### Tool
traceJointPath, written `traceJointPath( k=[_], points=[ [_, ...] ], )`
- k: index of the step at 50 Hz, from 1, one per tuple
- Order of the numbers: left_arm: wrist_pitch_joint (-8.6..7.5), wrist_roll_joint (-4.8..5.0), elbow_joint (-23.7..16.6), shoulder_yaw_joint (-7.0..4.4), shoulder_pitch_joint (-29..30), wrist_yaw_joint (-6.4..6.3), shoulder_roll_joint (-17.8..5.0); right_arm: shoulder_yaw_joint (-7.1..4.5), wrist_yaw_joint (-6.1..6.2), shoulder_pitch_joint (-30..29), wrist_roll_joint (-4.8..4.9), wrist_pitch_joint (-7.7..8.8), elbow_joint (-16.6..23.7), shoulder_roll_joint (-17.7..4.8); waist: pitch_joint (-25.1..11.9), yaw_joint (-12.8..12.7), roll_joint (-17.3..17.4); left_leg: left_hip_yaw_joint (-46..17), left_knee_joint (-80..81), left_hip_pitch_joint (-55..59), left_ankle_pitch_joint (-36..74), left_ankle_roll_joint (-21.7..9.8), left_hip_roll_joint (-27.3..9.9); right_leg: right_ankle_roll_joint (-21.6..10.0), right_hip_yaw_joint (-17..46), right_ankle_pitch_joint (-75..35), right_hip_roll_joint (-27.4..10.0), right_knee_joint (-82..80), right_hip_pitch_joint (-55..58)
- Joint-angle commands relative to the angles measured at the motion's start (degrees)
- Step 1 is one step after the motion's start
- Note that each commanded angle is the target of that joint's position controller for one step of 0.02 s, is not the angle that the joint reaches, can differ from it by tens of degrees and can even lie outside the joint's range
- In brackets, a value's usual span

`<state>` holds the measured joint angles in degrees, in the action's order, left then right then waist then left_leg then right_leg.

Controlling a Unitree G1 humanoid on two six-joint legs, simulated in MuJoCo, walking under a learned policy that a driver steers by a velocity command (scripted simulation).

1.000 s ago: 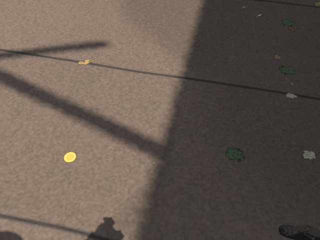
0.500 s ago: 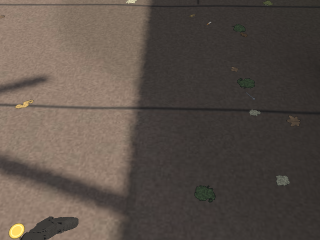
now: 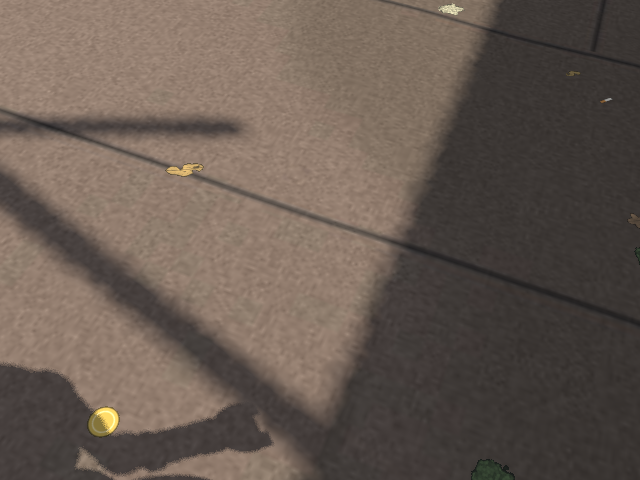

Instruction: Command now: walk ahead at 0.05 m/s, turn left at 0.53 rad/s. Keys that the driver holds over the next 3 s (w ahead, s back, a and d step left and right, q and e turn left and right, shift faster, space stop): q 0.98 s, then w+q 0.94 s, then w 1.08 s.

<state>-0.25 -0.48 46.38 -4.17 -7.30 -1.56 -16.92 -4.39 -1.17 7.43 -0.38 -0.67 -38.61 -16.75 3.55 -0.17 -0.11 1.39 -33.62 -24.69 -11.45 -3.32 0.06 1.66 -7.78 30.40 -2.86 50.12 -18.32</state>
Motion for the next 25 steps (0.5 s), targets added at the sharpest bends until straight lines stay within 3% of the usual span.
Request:
traceJointPath(
  k=[1, 2, 3, 5, 8, 14, 17, 18, 19, 20, 21, 22, 23, 24, 25],
  points=[
    [-0.75, 1.09, -5.3, -1.28, 1.2, 0.79, -6.3, -3.09, 0.59, 6.9, 0.00, 1.12, 3.4, -11.4, -16.6, 3.1, 6.1, -24.4, 10.7, 26.3, 36.8, -16.3, -18.3, 0.6, 11.7, 5.2, 2.1, 22.7, -19.7],
    [-0.37, 0.84, -4.5, -1.36, 1.0, 0.18, -5.8, -2.82, 0.87, 3.9, 0.90, 1.03, 3.6, -10.0, -12.9, 1.6, 2.6, -21.3, 11.9, 22.0, 28.4, -13.0, -15.2, 0.6, 11.6, 1.0, 1.0, 19.3, -20.1],
    [0.07, 0.14, -4.5, -1.76, 1.3, -0.48, -6.8, -2.49, 1.34, 1.5, 1.38, 0.63, 4.2, -9.1, -10.6, 0.5, 3.1, -19.8, 13.2, 17.6, 22.8, -11.3, -13.4, 1.0, 11.7, -2.5, 0.4, 15.7, -18.7],
    [0.48, 0.05, -4.3, -1.73, -0.4, -0.68, -5.8, -2.49, 1.94, -0.1, 0.40, 0.08, 5.0, -9.3, -10.5, -1.2, 6.3, -18.1, 14.4, 12.1, 20.8, -10.8, -10.8, 1.9, 10.8, -6.3, 2.0, 12.6, -13.6],
    [0.29, 0.34, -4.5, -1.14, -0.3, -0.91, -4.3, -2.93, 2.77, 1.1, 0.55, -0.08, 5.2, -10.1, -11.7, -0.6, 7.2, -18.6, 14.0, 12.2, 18.2, -10.5, -9.9, 2.9, 11.4, -8.6, 3.0, 3.8, -11.4],
    [-0.48, 0.81, -5.3, -1.16, 1.0, 0.14, -5.1, -3.15, 2.99, 0.7, 0.60, -1.09, 6.1, -10.5, -10.9, 1.0, 10.2, -25.3, 13.7, 10.3, 5.4, -9.1, -9.0, 2.4, 12.3, -10.2, 4.6, -8.9, -5.4],
    [-1.47, 0.95, -4.6, -1.56, -2.7, 1.04, -5.2, -2.88, 3.09, -0.8, 1.36, -1.74, 6.8, -10.0, -10.5, -1.1, 10.4, -27.7, 10.6, 9.6, 6.2, -6.8, -7.3, 0.4, 11.2, -15.5, 5.1, -22.3, 1.4],
    [-1.61, 0.65, -4.0, -2.09, -4.7, 1.12, -6.5, -2.60, 3.28, -0.2, 1.63, -1.95, 6.9, -9.0, -10.5, -1.8, 9.0, -26.5, 8.1, 6.9, 3.1, -4.5, -5.1, -0.9, 12.1, -19.9, 2.7, -27.9, 6.7],
    [-1.36, -0.49, -4.2, -3.08, -6.5, 0.79, -10.7, -1.78, 3.25, 1.7, 1.20, -2.00, 7.2, -6.0, -11.2, -0.7, -0.8, -20.4, -2.6, -0.5, -9.4, -1.0, 0.0, -5.1, 22.4, -21.2, -9.3, -31.5, 13.0],
    [-0.81, -2.27, -4.1, -3.83, -4.6, 0.79, -14.6, -2.06, 3.02, 1.8, 1.53, -1.35, 9.5, -6.3, -7.6, 1.5, -18.0, -8.9, -14.4, -11.6, -23.6, 2.1, 8.5, -14.7, 37.0, -30.0, -19.7, -34.9, 10.5],
    [-1.17, -2.69, -6.4, -2.94, -1.5, 0.58, -11.1, -3.48, 2.87, 2.6, 0.62, -0.76, 8.3, -11.1, -7.1, 0.9, -13.3, -11.1, -26.9, -11.6, -23.3, 4.0, 4.2, -18.0, 37.0, -31.6, -21.5, -34.8, 8.0],
    [-1.21, -2.01, -7.4, -2.13, 1.7, 0.13, -8.1, -4.35, 2.64, 3.9, 1.19, -1.03, 6.7, -12.6, -6.6, 2.2, -9.1, -10.8, -31.8, -10.9, -19.3, 4.6, 3.7, -15.6, 30.3, -31.7, -18.0, -33.5, 6.9],
    [-1.12, -1.07, -8.0, -1.78, 3.8, -0.11, -6.8, -4.30, 2.86, 5.6, 1.20, -1.75, 5.1, -11.2, -5.6, 3.0, -7.2, -9.7, -34.4, -11.0, -16.2, 5.7, 3.2, -12.8, 24.6, -30.5, -14.1, -32.5, 7.0],
    [-1.06, -0.10, -8.1, -1.47, 4.0, -0.40, -5.9, -4.02, 2.96, 5.9, 0.97, -2.32, 4.8, -10.0, -4.8, 2.3, -7.2, -9.3, -37.0, -12.7, -13.2, 6.8, 2.8, -12.1, 21.7, -30.9, -12.7, -32.2, 8.2],
    [-0.81, 0.05, -8.1, -1.21, 3.3, -0.74, -5.8, -3.53, 2.77, 5.5, 1.17, -2.64, 5.0, -8.4, -4.3, 1.8, -7.2, -8.0, -37.8, -12.6, -11.8, 7.6, 2.5, -12.1, 18.7, -32.7, -11.6, -32.2, 8.1]
  ],
)
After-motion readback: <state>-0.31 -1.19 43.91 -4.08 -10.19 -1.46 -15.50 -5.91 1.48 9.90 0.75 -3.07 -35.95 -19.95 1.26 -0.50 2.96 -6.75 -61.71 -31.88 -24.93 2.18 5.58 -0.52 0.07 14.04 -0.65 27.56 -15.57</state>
